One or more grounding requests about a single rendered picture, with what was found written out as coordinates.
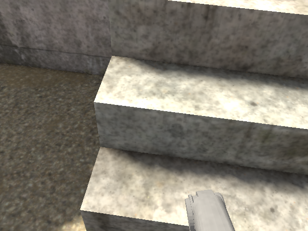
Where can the robot right thigh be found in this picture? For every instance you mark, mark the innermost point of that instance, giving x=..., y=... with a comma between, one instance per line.
x=206, y=211

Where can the right robot shin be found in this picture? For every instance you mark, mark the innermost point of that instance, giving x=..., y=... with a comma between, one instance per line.
x=219, y=194

